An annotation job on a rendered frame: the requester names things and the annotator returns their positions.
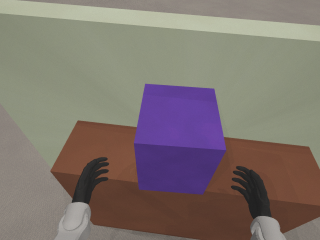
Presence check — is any right robot forearm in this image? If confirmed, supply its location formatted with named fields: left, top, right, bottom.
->
left=250, top=216, right=286, bottom=240

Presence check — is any carton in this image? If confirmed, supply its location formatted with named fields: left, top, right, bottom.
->
left=134, top=83, right=226, bottom=195

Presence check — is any pedestal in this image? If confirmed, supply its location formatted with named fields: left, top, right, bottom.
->
left=50, top=120, right=320, bottom=240

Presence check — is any left robot forearm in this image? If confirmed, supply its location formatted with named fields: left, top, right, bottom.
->
left=53, top=202, right=91, bottom=240

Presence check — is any robot left hand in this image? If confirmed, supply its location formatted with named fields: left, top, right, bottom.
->
left=71, top=157, right=109, bottom=204

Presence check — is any robot right hand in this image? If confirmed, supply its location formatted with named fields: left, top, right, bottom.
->
left=231, top=166, right=272, bottom=219

